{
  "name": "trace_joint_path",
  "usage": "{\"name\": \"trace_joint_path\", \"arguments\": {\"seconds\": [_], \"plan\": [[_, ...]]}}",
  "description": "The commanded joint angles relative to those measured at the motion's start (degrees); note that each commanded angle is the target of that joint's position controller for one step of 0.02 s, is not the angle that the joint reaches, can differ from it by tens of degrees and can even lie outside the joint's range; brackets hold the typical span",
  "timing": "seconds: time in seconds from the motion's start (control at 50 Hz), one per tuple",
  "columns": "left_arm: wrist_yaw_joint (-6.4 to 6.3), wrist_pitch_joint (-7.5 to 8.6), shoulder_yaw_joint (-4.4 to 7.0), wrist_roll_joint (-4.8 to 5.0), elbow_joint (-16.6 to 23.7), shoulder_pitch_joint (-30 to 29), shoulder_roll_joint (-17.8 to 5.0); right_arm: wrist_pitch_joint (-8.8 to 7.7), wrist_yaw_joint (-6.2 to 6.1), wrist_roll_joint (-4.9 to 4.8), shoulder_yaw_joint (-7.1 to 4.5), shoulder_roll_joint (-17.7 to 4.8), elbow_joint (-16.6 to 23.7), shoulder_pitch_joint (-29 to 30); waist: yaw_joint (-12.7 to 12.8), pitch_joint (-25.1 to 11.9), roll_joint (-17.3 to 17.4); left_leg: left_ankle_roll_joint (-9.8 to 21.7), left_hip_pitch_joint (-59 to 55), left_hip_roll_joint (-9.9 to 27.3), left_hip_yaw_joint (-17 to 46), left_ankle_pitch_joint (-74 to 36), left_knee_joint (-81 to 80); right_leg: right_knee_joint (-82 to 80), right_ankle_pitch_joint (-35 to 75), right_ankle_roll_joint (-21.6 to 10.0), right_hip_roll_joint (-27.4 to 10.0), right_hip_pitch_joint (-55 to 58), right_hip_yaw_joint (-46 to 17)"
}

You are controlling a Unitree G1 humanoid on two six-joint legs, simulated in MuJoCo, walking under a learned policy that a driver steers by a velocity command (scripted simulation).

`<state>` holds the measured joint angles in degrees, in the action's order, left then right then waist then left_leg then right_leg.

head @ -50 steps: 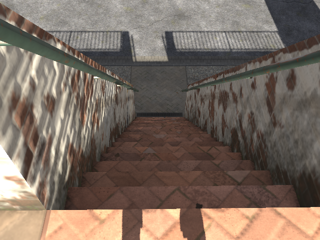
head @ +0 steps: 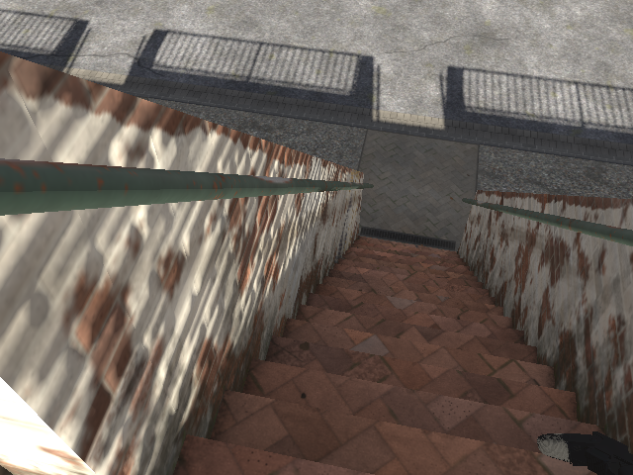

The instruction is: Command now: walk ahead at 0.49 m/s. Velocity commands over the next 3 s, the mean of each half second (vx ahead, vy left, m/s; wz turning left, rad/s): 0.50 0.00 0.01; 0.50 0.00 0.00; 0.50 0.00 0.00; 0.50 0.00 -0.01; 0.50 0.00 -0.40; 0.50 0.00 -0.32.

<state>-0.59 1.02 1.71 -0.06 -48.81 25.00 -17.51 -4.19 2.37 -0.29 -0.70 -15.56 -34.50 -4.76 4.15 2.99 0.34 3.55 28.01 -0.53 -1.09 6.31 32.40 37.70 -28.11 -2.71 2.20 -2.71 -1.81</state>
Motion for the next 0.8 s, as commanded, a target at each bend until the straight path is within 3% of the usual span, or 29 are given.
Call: {"name": "trace_joint_path", "arguments": {"seconds": [0.02, 0.04, 0.08, 0.12, 0.16, 0.22, 0.24, 0.26, 0.28, 0.34, 0.38, 0.4, 0.42, 0.44, 0.46, 0.48, 0.5, 0.52, 0.54, 0.56, 0.58, 0.6, 0.62, 0.64, 0.66, 0.7, 0.72, 0.76, 0.8], "plan": [[0.68, 2.53, 0.49, 1.52, 4.99, 4.43, -4.43, 0.18, -0.59, 0.08, -4.01, -11.95, -3.0, -25.34, -9.7, -22.48, 15.57, 19.62, -43.59, 24.1, 43.43, 3.83, -13.01, 45.36, -7.46, 0.6, 5.67, -34.94, -9.48], [0.31, 2.51, 1.91, 2.88, 6.51, -1.53, -9.01, 0.15, -0.79, -0.46, -3.39, -9.41, -3.37, -22.18, -9.54, -12.49, 8.85, 16.42, -36.92, 21.96, 34.83, 5.75, -13.83, 46.39, -3.64, 0.85, 1.9, -39.86, -9.37], [-1.05, 0.91, 1.91, 0.59, 8.68, -6.03, -8.68, -0.47, -0.44, 0.73, -2.75, -8.0, -3.01, -15.25, -6.08, -5.55, 0.75, 12.8, -22.42, 17.0, 21.93, -4.25, -14.64, 40.21, 5.02, 1.23, -2.3, -35.71, -7.99], [-1.06, -1.72, 1.95, -0.69, 9.3, -3.42, -6.66, -1.52, -0.14, 1.13, -2.02, -6.65, -3.4, -12.0, -2.5, -4.77, 2.06, 12.05, -14.37, 14.45, 17.67, -7.92, -15.39, 35.31, 9.57, 1.29, -4.24, -30.09, -9.34], [-1.03, -3.13, 1.61, -1.6, 10.56, -3.4, -4.63, -2.19, 0.01, 0.61, -1.81, -6.93, -4.89, -11.66, -0.86, -4.2, 2.85, 12.49, -10.76, 14.17, 15.35, -8.41, -16.4, 27.66, 9.27, 1.33, -4.53, -29.38, -8.61], [-0.79, -3.35, 0.43, -2.6, 13.39, -8.96, -1.4, -1.39, -1.21, 0.4, -2.2, -8.99, -8.58, -15.0, -2.64, -6.8, 3.65, 12.3, -11.99, 13.76, 11.52, -18.1, -13.57, 17.13, 15.53, 2.28, -3.47, -28.68, -5.81], [-0.25, -3.53, 0.02, -2.62, 12.16, -6.51, -0.18, -0.93, -1.12, 0.67, -2.17, -8.75, -10.1, -16.44, -2.21, -9.81, 4.32, 12.05, -12.43, 13.94, 10.41, -21.86, -10.6, 18.31, 19.23, 2.4, -3.54, -26.25, -4.64], [0.04, -3.6, 0.73, -2.23, 10.48, -5.32, -1.56, -0.94, -0.89, 1.28, -2.09, -9.66, -9.67, -16.33, -2.18, -11.2, 2.59, 11.72, -9.06, 12.76, 7.58, -23.03, -8.15, 22.03, 25.35, 2.84, -1.3, -22.18, -0.89], [0.24, -3.76, 1.8, -1.27, 9.16, -2.75, -3.7, -1.25, -0.75, 2.03, -2.34, -10.99, -9.91, -16.7, -2.12, -11.34, 4.39, 12.55, -7.41, 15.53, 11.03, -21.82, -6.51, 29.0, 28.53, 2.0, -0.89, -21.76, -1.59], [0.83, -3.07, 2.4, -0.34, 13.02, -9.74, -4.08, -0.33, -0.46, 0.54, -2.38, -9.89, -10.88, -19.49, -4.29, -5.05, 5.78, 12.36, -12.42, 16.2, 15.8, -10.64, -2.57, 33.47, 18.62, 0.5, -1.64, -35.79, -2.88], [1.37, -2.96, 2.29, -0.72, 14.48, -14.21, -3.37, 1.1, -1.98, 0.5, -2.24, -7.92, -11.24, -21.16, -6.19, -3.35, 9.64, 11.07, -17.63, 16.23, 16.63, -15.59, 2.65, 32.21, 17.23, 1.07, -2.41, -41.77, -2.76], [1.77, -2.06, 0.91, -0.53, 17.04, -16.02, -0.92, 1.77, -2.27, -0.13, -2.09, -7.37, -9.72, -18.31, -5.27, -2.1, 11.19, 9.68, -14.64, 12.82, 12.81, -14.57, 1.67, 22.1, 10.95, 1.96, -2.69, -38.58, 1.09], [1.82, -1.59, 1.91, -0.57, 13.53, -7.74, -2.04, 1.92, -2.5, 1.29, -2.76, -9.73, -8.51, -14.98, -2.24, -7.26, 13.28, 9.78, -8.21, 15.07, 13.12, -20.41, 6.27, 26.42, 19.1, 2.06, -2.01, -24.59, 3.64], [1.55, -1.39, 2.75, -0.83, 10.55, 1.22, -3.42, 1.88, -2.31, 1.33, -2.9, -10.34, -6.7, -10.27, 2.43, -9.78, 11.15, 8.09, 0.36, 12.98, 8.82, -27.87, 11.95, 23.54, 19.31, 1.63, 0.33, -10.37, 7.4], [1.11, -0.99, 3.88, -1.13, 7.24, 13.54, -4.82, 1.33, -2.67, 0.39, -2.96, -10.07, -4.76, -3.61, 10.69, -9.62, 6.49, 5.09, 9.34, 9.34, 4.36, -28.94, 26.11, 15.92, 23.21, 1.59, 3.83, 3.76, 12.03], [1.09, 0.2, 3.53, -1.53, 7.73, 19.26, -4.53, 0.86, -3.67, -0.95, -3.16, -10.5, -2.94, -1.18, 16.24, -5.82, -3.08, 1.31, 15.47, 0.6, 1.82, -9.34, 49.56, -0.15, 19.71, -2.36, 2.35, 5.06, 5.1], [1.24, 1.95, 2.44, -0.27, 9.23, 12.62, -7.61, -0.69, -4.27, -0.53, -1.72, -4.78, 0.04, -4.14, 7.17, 2.09, -19.78, 0.42, 27.17, -8.9, 12.44, 25.35, 60.96, -3.02, 55.07, -9.86, -11.36, -0.62, -22.83], [1.56, 2.19, 0.6, 0.36, 10.9, 5.39, -3.68, -0.88, -4.39, -1.89, -1.36, -3.43, -1.83, -13.27, -3.93, 3.26, -10.03, 0.66, 28.93, -8.66, 20.15, 24.68, 59.15, 0.81, 82.99, -11.46, -18.68, -4.62, -25.7], [2.21, 1.65, 1.14, -0.21, 11.31, 4.38, -4.82, -0.2, -4.48, -1.43, -1.3, -3.16, -2.8, -16.47, -6.41, -0.22, -5.27, 0.12, 27.93, -7.07, 19.02, 24.3, 59.03, 0.34, 78.5, -12.56, -21.56, -6.64, -27.28], [2.42, 1.14, 2.52, 0.25, 10.38, 2.57, -8.84, 0.34, -5.23, -2.11, -1.36, -3.82, -1.99, -15.23, -7.77, -0.68, -4.48, -0.75, 29.52, -3.24, 16.3, 23.07, 55.12, -3.31, 61.6, -14.79, -23.81, -9.54, -31.66], [1.77, 0.9, 2.48, 1.34, 11.23, -3.04, -9.26, 1.27, -5.98, -2.7, -0.95, -5.05, 0.24, -9.33, -7.29, 2.73, -6.93, -1.94, 30.96, -0.48, 15.45, 18.71, 52.4, -6.63, 45.39, -14.74, -23.56, -16.15, -33.85], [1.63, 1.28, 1.57, -1.05, 11.64, -4.38, -5.94, 2.55, -5.4, -1.45, -1.84, -5.88, -3.14, -12.46, -7.99, 0.65, -1.26, -1.06, 25.03, 0.27, 16.52, 9.71, 48.04, -2.46, 44.37, -12.96, -18.12, -17.65, -27.86], [0.72, 1.29, 1.32, -1.77, 11.22, -5.83, -6.19, 3.58, -4.46, -0.02, -1.43, -4.37, -3.15, -13.96, -9.1, -0.12, -3.55, -0.94, 22.21, 0.02, 13.55, 3.78, 46.81, -0.89, 44.29, -11.83, -16.14, -20.26, -25.07], [0.2, 1.58, 1.09, -1.4, 10.39, -5.79, -6.33, 4.09, -3.88, 0.21, -1.68, -4.63, -3.12, -14.1, -9.04, -0.24, -3.58, -0.78, 21.35, 0.69, 12.29, -0.17, 45.45, -0.26, 43.86, -11.21, -15.04, -20.76, -23.3], [-1.22, 2.15, 0.83, -0.05, 9.17, -1.38, -4.91, 3.96, -2.9, -2.21, -3.03, -7.29, -3.14, -10.47, -7.01, -0.17, -3.95, -0.09, 27.49, 0.76, 16.78, -7.48, 39.52, 1.53, 27.22, -8.61, -12.99, -13.92, -20.52], [-3.09, 3.28, 0.44, 1.46, 7.25, 3.01, -4.04, 3.43, -1.58, -1.4, -2.97, -7.48, 0.08, -1.74, -3.33, 1.56, -7.46, 0.61, 32.09, 2.62, 15.36, -14.46, 26.85, 3.97, 23.64, -8.08, -12.12, -7.66, -20.1], [-4.24, 3.21, 0.02, 1.87, 5.69, 5.11, -2.86, 4.11, -0.29, -0.37, -2.46, -5.5, 1.28, 1.54, -2.92, 1.77, -3.71, 0.13, 27.78, 1.25, 13.52, -25.97, 16.46, 4.91, 17.53, -7.71, -9.88, -12.04, -15.57], [-4.06, 3.2, -0.08, 0.79, 5.45, 3.44, -4.35, 4.57, 1.57, 2.34, -1.68, -1.73, -1.11, -2.83, -4.01, -2.18, -1.66, 0.2, 6.96, 0.33, 7.82, -42.14, 11.91, 7.52, 12.25, -7.81, -8.03, -24.16, -10.27], [-2.96, 2.6, 0.43, 0.68, 6.22, 2.46, -6.18, 5.9, 2.19, 1.85, -2.09, -1.85, -2.41, -5.62, -3.5, -1.59, -4.08, -0.16, 4.09, -0.07, 6.34, -40.13, 14.03, 11.04, 9.42, -8.39, -8.5, -24.54, -10.47]]}}
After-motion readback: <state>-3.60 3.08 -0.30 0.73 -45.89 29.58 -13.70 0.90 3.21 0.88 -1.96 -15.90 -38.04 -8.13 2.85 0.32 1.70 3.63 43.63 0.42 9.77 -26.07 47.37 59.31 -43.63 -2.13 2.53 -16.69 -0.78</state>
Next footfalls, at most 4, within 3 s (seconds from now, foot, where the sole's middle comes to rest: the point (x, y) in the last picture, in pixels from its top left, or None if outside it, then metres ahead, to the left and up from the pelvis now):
0.46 right None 0.18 -0.17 -0.76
0.98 left None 0.41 0.09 -1.00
1.42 right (425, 474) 0.60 -0.22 -1.24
2.00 left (344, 411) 0.86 0.00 -1.48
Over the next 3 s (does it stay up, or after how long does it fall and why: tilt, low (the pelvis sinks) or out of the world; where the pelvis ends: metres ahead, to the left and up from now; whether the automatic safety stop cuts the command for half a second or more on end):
stays up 1.31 -0.21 -1.25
